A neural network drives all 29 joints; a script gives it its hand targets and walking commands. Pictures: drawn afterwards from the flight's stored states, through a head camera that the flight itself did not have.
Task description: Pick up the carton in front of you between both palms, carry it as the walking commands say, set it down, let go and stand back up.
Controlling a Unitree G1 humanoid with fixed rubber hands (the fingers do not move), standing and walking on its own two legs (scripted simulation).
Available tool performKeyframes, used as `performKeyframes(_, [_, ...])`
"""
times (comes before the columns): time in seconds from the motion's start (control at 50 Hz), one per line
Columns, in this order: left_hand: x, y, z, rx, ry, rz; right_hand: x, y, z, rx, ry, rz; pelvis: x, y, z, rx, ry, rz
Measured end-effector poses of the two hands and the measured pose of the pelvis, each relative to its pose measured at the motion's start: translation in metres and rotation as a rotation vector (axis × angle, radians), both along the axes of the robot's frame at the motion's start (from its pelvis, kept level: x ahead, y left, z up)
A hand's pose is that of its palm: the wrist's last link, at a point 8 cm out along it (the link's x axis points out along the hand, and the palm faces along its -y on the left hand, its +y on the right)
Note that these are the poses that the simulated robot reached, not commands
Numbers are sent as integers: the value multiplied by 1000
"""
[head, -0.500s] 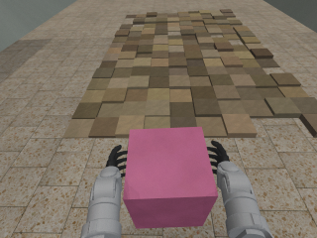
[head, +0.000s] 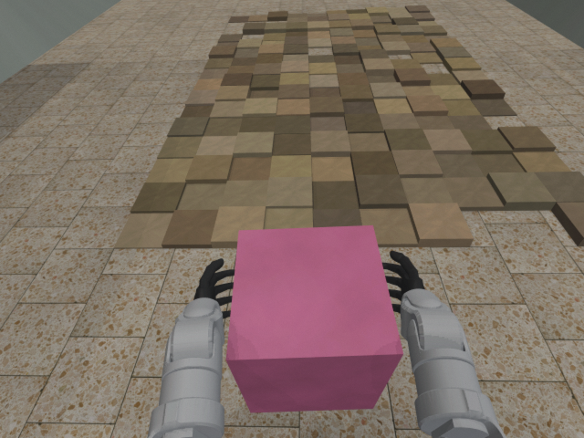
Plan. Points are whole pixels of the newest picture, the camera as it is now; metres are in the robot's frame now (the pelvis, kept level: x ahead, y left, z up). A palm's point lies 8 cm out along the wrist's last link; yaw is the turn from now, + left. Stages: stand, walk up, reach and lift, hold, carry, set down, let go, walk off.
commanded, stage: reach and lift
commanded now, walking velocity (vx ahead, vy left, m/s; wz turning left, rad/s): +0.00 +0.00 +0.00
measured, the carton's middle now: (308, 323) +0.30 +0.00 -0.05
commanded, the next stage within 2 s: hold in 0.40 s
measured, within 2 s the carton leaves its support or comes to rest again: neither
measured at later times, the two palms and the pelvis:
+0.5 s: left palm (204, 310) +0.28 +0.15 +0.04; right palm (413, 299) +0.28 -0.15 +0.04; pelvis +0.00 +0.00 +0.00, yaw +0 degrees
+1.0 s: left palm (201, 307) +0.28 +0.15 +0.05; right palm (415, 296) +0.28 -0.15 +0.05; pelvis -0.01 +0.00 +0.00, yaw +0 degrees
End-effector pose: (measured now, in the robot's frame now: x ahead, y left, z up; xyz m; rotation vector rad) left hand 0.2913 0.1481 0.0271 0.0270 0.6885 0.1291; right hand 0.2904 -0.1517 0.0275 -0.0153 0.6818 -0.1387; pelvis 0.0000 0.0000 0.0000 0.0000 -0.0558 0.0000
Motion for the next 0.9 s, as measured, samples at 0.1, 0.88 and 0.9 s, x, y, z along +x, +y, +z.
performKeyframes(0.1, [-2, 2, -1, 8, 17, -3, 0, 2, -1, -18, 17, 18, 5, 0, 2, 0, -5, 3])
performKeyframes(0.88, [-18, 3, 17, 1, 2, 10, -14, 3, 19, -3, 2, 10, -16, 0, 1, -1, -59, 4])
performKeyframes(0.9, [-17, 3, 18, 1, -1, 9, -14, 3, 19, -3, 0, 9, -15, 0, 1, -1, -58, 4])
